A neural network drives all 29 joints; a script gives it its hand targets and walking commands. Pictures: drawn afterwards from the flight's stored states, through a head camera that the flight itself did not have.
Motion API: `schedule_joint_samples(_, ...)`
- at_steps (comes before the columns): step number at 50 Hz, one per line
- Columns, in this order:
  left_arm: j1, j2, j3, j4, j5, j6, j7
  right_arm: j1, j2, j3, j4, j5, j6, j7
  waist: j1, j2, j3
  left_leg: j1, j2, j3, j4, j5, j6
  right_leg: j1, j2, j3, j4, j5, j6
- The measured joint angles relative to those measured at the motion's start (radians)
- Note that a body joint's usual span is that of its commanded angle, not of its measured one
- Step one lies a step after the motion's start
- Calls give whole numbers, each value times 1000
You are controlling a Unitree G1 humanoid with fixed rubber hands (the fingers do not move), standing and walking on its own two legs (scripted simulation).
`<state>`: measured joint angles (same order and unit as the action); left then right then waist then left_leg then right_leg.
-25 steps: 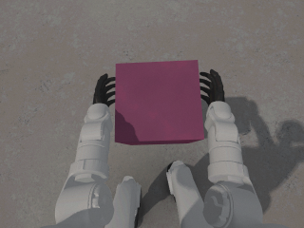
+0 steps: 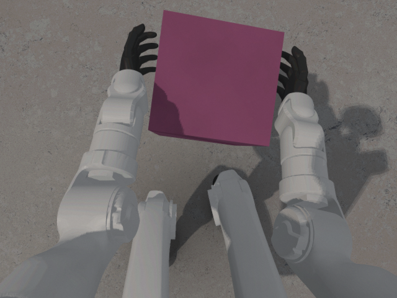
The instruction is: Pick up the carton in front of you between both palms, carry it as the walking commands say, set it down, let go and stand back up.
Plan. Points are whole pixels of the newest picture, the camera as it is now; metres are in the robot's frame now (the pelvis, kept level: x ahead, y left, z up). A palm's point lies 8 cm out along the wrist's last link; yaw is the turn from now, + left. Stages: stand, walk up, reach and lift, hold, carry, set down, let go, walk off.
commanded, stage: set down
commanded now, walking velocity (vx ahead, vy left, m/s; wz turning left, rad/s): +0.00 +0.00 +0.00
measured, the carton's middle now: (208, 95) +0.48 -0.10 -0.21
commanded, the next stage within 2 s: none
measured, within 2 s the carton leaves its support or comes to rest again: rests again in 0.86 s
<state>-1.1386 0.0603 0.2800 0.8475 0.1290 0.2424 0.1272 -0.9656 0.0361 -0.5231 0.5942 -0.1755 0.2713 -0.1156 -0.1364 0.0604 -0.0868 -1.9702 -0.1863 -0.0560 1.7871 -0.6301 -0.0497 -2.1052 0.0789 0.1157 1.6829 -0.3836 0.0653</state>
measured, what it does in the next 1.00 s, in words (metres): lowers itself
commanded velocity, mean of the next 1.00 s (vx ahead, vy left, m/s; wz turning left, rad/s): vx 0.00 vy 0.00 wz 0.00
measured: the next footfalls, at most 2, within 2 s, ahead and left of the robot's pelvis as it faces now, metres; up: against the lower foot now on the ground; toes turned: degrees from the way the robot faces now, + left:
none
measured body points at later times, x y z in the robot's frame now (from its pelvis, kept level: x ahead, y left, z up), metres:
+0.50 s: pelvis -0.01 +0.00 -0.08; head +0.35 -0.03 +0.18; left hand +0.56 +0.01 -0.25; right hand +0.45 -0.27 -0.26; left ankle +0.06 +0.12 -0.46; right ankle +0.13 -0.13 -0.46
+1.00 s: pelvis -0.02 +0.02 -0.10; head +0.35 -0.01 +0.16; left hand +0.56 +0.03 -0.27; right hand +0.45 -0.25 -0.27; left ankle +0.06 +0.11 -0.46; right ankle +0.13 -0.13 -0.46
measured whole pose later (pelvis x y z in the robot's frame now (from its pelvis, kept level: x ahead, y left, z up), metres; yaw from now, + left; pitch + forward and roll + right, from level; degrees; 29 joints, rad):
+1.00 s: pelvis -0.02 +0.02 -0.10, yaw +1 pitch +44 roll -3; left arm -1.54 0.25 0.05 1.17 0.05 0.21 0.14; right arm -1.26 -0.11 -0.59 0.87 -0.13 0.21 -0.01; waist -0.22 0.07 0.23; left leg -2.25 -0.22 -0.04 2.12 -0.63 -0.02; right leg -2.31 0.00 0.06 1.98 -0.42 0.09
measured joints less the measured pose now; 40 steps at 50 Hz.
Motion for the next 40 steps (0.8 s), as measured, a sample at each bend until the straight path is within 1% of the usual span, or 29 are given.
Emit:
schedule_joint_samples(3,-46,4,-6,31,1,0,13,-30,-17,-10,14,6,9,-7,-6,7,24,-42,-12,2,44,-3,1,-36,-5,0,39,-5,9)
schedule_joint_samples(8,-118,31,-34,83,-5,-4,33,-100,-47,-28,62,-1,6,4,-19,17,75,-100,-27,3,107,-6,1,-87,-10,-2,95,-10,18)
schedule_joint_samples(12,-172,69,-100,107,-45,-1,44,-135,-62,-28,74,19,-2,1,-30,11,117,-146,-32,4,157,-11,-2,-131,-8,-4,139,-11,22)
schedule_joint_samples(14,-203,81,-124,121,-62,-4,50,-151,-72,-29,80,35,-11,0,-33,10,138,-168,-36,3,183,-15,-6,-152,-9,-8,162,-13,23)
schedule_joint_samples(18,-277,101,-126,181,-59,-13,48,-203,-86,-52,108,37,-14,11,-40,12,189,-207,-42,0,228,-18,-12,-189,-10,-15,203,-14,24)
schedule_joint_samples(21,-309,124,-176,181,-85,-11,53,-220,-98,-39,100,55,-17,8,-51,11,247,-215,-52,0,255,-20,-17,-196,-22,-19,232,-19,21)
schedule_joint_samples(24,-331,134,-218,201,-113,-14,61,-211,-99,-39,103,72,-25,2,-59,-9,282,-212,-59,-7,279,-29,-25,-193,-36,-32,261,-33,11)
schedule_joint_samples(27,-352,153,-230,239,-105,-13,48,-219,-96,-39,142,83,-26,3,-73,-25,290,-224,-60,-18,298,-34,-29,-202,-45,-49,276,-39,2)
schedule_joint_samples(29,-357,164,-248,242,-104,-14,46,-224,-105,-21,159,94,-24,6,-78,-28,293,-233,-60,-23,309,-34,-29,-206,-50,-58,282,-41,0)
schedule_joint_samples(33,-375,167,-245,255,-96,-24,46,-242,-121,-16,184,106,-33,13,-79,-26,297,-250,-57,-22,325,-29,-21,-212,-59,-65,290,-42,4)
schedule_joint_samples(35,-375,166,-247,260,-89,-30,49,-246,-122,-23,191,116,-40,17,-74,-21,291,-256,-52,-20,331,-27,-14,-213,-60,-67,290,-41,8)
schedule_joint_samples(38,-383,166,-222,290,-72,-37,45,-260,-118,-45,211,98,-50,30,-72,-3,282,-266,-51,-11,334,-21,-1,-215,-65,-64,290,-40,15)
schedule_joint_samples(40,-394,166,-206,314,-60,-33,34,-271,-121,-64,228,77,-47,45,-69,9,282,-271,-50,-4,333,-15,7,-215,-69,-60,289,-39,20)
